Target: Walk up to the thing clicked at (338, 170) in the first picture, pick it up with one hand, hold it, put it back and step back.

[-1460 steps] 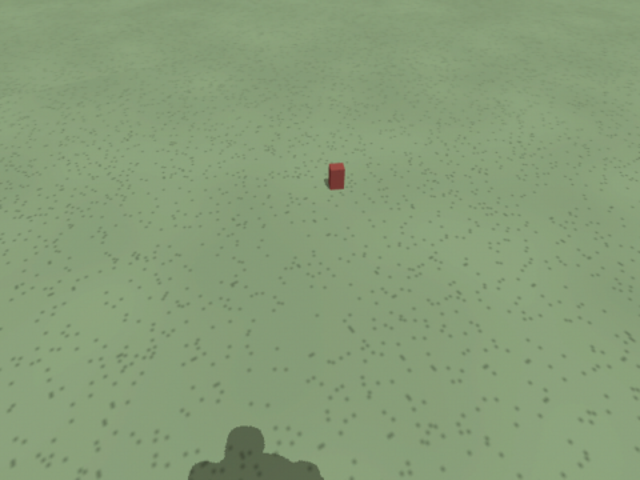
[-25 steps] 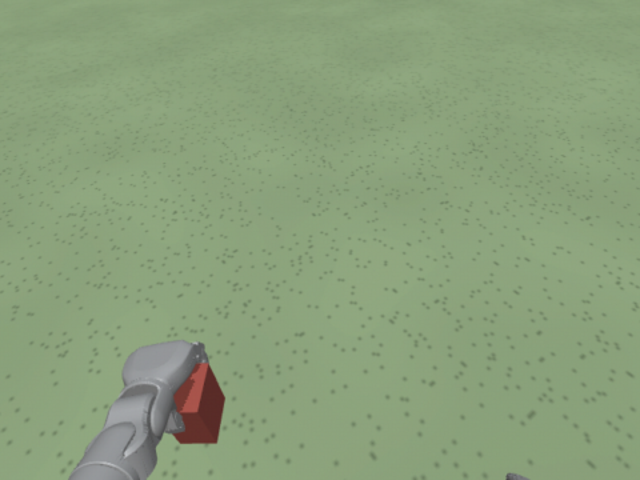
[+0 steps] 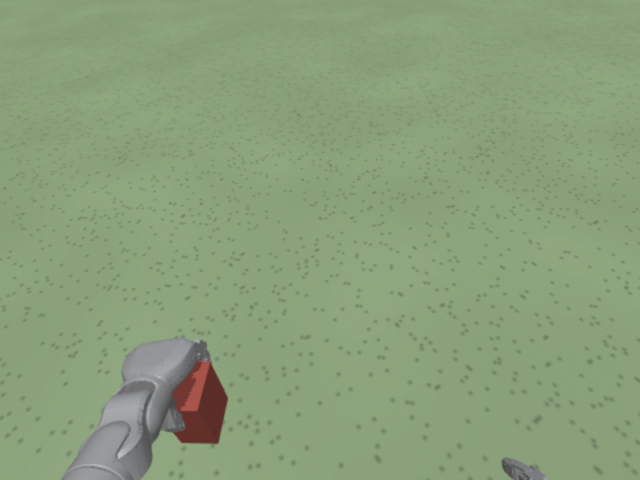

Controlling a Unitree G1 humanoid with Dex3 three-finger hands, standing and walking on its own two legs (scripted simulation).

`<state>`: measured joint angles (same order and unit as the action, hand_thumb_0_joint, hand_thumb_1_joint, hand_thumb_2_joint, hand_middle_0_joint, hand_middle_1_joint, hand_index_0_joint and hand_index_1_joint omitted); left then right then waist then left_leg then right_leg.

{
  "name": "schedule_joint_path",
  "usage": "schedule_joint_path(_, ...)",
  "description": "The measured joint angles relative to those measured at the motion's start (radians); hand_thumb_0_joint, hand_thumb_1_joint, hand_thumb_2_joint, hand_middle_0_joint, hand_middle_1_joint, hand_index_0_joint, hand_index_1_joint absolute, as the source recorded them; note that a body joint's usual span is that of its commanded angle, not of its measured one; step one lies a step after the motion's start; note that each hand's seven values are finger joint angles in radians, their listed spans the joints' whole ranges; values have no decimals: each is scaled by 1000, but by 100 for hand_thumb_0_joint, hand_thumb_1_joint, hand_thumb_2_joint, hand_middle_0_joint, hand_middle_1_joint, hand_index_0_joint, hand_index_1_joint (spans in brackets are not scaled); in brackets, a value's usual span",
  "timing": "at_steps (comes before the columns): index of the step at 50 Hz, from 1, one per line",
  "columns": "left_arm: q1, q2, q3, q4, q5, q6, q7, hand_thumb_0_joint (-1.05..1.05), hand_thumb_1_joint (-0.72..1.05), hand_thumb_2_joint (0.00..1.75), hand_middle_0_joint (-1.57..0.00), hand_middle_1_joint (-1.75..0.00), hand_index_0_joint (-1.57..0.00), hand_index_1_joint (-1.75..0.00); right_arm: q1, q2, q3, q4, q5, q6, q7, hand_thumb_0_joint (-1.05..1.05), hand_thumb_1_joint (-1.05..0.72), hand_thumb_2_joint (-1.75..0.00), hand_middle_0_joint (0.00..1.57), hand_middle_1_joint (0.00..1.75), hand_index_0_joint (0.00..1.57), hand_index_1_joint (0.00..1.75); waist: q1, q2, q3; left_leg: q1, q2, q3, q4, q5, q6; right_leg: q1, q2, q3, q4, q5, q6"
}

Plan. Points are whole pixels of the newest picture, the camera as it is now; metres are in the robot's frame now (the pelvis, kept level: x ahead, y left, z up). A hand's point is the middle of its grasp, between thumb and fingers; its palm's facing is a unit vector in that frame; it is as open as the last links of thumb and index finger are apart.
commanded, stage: hold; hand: left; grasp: from above
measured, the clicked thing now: (195, 403) +0.31 +0.21 -0.11
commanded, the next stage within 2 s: crouch in 0.66 s
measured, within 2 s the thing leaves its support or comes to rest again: neither
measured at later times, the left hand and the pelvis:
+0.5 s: hand (172, 384) +0.30 +0.22 -0.03, palm faces -0.44 -0.09 -0.90, open 9.7 cm; pelvis +0.01 +0.00 +0.00, yaw +0 degrees
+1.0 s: hand (178, 390) +0.30 +0.22 -0.06, palm faces -0.47 -0.08 -0.88, open 9.7 cm; pelvis +0.02 +0.00 +0.00, yaw +0 degrees
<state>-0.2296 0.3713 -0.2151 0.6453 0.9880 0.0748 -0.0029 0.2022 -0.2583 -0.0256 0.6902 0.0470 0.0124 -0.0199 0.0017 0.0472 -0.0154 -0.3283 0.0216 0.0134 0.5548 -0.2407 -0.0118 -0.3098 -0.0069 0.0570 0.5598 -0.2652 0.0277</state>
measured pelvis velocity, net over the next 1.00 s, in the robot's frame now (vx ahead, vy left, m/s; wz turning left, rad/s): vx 0.02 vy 0.00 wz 0.01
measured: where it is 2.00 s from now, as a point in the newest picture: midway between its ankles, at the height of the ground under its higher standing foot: outside the picture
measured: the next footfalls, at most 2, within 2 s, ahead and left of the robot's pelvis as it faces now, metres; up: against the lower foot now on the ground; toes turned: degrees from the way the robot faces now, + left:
none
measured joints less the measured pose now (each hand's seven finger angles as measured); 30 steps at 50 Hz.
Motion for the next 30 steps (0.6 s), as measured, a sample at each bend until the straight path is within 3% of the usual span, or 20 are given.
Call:
schedule_joint_path(15,9,11,6,-33,-11,-9,-45,6,11,44,-106,-52,-69,-47,-9,5,3,-7,7,8,-13,1,-91,-91,20,30,20,30,5,3,0,34,0,0,-37,7,-1,33,-1,-1,-32,4,-2)
schedule_joint_path(30,-21,12,6,-10,1,-3,-33,6,11,45,-106,-51,-70,-47,-9,4,-4,2,6,19,-11,1,-91,-90,20,30,20,30,7,-1,5,46,0,-3,-55,9,-2,47,-1,-5,-54,7,-3)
